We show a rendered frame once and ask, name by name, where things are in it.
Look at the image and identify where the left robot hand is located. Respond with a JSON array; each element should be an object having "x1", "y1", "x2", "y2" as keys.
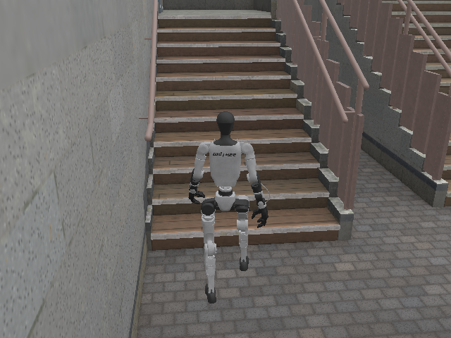
[{"x1": 188, "y1": 191, "x2": 205, "y2": 204}]

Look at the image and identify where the robot left forearm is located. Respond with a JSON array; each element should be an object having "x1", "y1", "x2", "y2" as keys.
[{"x1": 189, "y1": 169, "x2": 200, "y2": 194}]

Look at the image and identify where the right robot hand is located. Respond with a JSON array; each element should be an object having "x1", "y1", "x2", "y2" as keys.
[{"x1": 252, "y1": 207, "x2": 268, "y2": 228}]

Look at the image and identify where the right robot shin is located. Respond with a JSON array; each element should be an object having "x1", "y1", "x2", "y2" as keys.
[{"x1": 239, "y1": 220, "x2": 248, "y2": 262}]

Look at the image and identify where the robot right forearm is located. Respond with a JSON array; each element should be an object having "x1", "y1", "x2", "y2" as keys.
[{"x1": 251, "y1": 172, "x2": 266, "y2": 209}]

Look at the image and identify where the right robot thigh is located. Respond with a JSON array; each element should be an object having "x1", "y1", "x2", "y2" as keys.
[{"x1": 235, "y1": 195, "x2": 249, "y2": 232}]

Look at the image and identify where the left robot upper arm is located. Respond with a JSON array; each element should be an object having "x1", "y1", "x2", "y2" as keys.
[{"x1": 193, "y1": 142, "x2": 211, "y2": 179}]

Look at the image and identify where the right robot upper arm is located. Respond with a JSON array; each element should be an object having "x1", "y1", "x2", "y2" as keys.
[{"x1": 240, "y1": 142, "x2": 258, "y2": 183}]

